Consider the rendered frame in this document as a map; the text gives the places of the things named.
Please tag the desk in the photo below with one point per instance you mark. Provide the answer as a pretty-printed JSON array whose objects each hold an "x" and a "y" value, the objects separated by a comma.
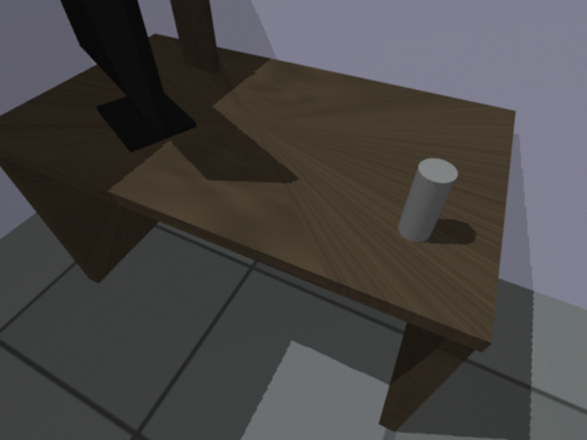
[{"x": 301, "y": 169}]

